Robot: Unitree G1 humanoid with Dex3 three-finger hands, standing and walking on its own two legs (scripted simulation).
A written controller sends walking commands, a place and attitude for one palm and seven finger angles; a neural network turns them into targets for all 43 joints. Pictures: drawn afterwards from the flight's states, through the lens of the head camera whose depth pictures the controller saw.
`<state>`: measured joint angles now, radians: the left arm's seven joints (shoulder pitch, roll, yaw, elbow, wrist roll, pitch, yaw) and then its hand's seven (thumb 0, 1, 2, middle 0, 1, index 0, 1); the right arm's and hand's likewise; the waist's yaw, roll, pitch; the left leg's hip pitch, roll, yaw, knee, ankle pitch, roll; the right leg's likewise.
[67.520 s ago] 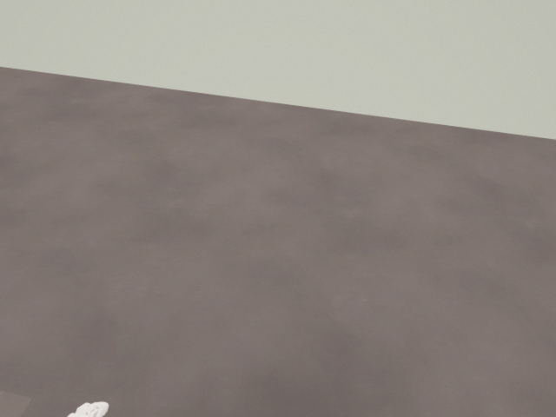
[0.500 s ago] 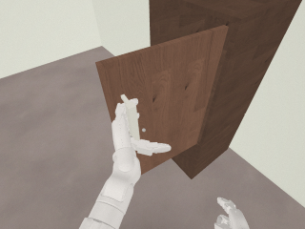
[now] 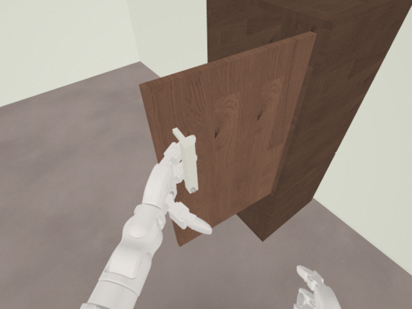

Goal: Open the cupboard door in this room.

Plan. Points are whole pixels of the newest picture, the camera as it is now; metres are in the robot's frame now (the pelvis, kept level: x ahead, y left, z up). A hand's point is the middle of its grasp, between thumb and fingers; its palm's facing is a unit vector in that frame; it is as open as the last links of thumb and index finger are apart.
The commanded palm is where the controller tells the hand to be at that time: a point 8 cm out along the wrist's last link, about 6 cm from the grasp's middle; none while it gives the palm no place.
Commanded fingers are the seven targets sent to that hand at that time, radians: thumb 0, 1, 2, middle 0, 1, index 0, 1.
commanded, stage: slide the hand sideways off the handle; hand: left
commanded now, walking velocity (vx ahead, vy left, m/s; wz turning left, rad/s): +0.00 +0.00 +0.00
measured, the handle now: (184, 161) +0.38 +0.07 +0.10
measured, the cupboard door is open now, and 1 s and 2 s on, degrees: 85 85 85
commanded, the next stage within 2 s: draw the hand back to the body in 0.88 s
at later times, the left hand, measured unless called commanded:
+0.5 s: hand (166, 209) +0.27 +0.09 +0.10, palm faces -0.11 -0.99 -0.04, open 16.2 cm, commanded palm +0.24 +0.16 +0.10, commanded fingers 0.00 -0.50 0.30 -0.15 -0.30 -0.15 -0.30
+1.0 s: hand (139, 225) +0.24 +0.13 +0.09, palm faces -0.09 -0.99 -0.05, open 16.3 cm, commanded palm +0.22 +0.19 +0.10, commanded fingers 0.00 -0.50 0.30 -0.15 -0.30 -0.15 -0.30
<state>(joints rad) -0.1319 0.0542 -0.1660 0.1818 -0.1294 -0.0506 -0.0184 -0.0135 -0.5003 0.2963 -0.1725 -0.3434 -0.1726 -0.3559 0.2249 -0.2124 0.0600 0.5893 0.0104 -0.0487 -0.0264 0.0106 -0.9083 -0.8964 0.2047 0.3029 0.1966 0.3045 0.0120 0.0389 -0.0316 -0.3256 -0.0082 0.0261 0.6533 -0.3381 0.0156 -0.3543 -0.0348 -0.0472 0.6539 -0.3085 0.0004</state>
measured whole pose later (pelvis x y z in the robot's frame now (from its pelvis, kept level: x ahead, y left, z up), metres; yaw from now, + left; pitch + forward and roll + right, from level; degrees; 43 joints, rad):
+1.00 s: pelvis +0.02 -0.01 +0.00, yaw +1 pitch +2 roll -1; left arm 0.32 0.21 0.06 -0.17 -0.23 -0.13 -0.25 -0.01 -0.50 0.30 -0.15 -0.30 -0.15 -0.30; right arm 0.23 -0.25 0.06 0.56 0.02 -0.22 -0.06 0.01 -0.91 -0.90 0.21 0.30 0.20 0.30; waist 0.03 0.05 -0.03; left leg -0.35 0.01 -0.01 0.71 -0.39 -0.01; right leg -0.36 -0.01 -0.08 0.69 -0.36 -0.02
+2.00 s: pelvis +0.04 +0.00 +0.02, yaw +0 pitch -4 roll -1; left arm 0.49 0.31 0.23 -0.40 -0.02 -0.08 0.12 0.00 0.29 0.63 -0.18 -0.30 -0.18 -0.30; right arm 0.19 -0.22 0.04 0.66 -0.02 -0.14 -0.07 0.01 -0.91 -0.90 0.21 0.30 0.20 0.30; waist 0.07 0.07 0.03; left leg -0.06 0.01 0.02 0.41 -0.29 0.01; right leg -0.08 -0.01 -0.05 0.40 -0.25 0.00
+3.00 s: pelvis +0.00 +0.01 +0.02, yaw -1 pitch +0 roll -1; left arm 0.56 0.41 0.37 -0.47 -0.04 -0.15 0.11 0.01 0.89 0.90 -0.21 -0.30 -0.21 -0.30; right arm 0.15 -0.24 -0.01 0.58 0.00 -0.03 -0.08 0.01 -0.91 -0.90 0.21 0.30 0.20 0.30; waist 0.01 0.03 0.03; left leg -0.22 0.00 0.05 0.46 -0.24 0.02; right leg -0.24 -0.01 -0.03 0.42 -0.18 0.01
